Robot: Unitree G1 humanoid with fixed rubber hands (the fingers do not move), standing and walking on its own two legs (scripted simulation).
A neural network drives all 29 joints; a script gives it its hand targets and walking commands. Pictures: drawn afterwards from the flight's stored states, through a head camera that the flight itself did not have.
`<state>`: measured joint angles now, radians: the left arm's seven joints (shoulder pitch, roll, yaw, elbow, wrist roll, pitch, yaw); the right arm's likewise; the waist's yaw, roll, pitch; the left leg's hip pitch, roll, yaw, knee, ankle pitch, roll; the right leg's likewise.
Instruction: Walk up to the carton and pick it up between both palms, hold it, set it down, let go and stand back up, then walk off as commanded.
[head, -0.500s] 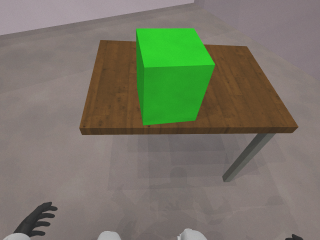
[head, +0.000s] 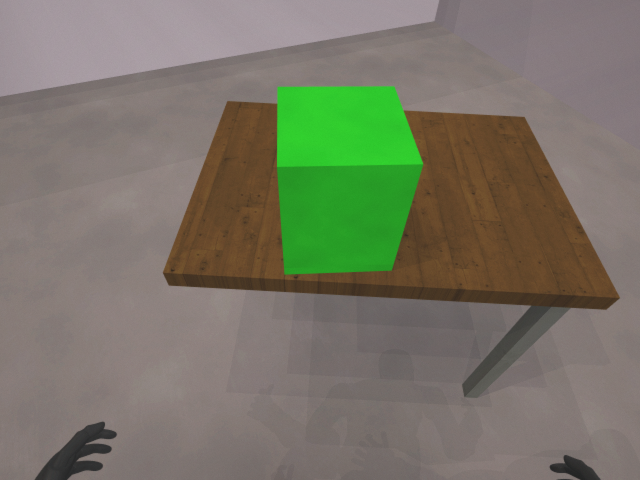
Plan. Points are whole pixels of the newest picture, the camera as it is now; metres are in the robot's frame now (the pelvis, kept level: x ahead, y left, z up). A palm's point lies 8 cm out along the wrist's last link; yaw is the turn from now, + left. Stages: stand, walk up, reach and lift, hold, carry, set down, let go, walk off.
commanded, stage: walk up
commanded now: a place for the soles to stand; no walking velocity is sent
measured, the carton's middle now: (337, 183) +0.58 -0.01 +0.02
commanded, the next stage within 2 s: none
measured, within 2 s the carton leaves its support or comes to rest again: neither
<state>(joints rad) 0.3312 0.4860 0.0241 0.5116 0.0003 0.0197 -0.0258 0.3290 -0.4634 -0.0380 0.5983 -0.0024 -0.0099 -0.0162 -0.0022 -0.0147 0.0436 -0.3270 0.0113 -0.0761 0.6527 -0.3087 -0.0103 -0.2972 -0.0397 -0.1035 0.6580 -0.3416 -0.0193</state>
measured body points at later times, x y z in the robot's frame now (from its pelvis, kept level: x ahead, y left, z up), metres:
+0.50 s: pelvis +0.00 +0.02 +0.01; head +0.00 +0.02 +0.45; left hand +0.16 +0.34 -0.05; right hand +0.11 -0.31 -0.07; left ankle +0.03 +0.15 -0.72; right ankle +0.00 -0.11 -0.71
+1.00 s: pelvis +0.08 -0.03 +0.01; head +0.10 -0.05 +0.46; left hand +0.14 +0.30 -0.05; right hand +0.20 -0.35 -0.09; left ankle +0.15 +0.13 -0.70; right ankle +0.06 -0.14 -0.72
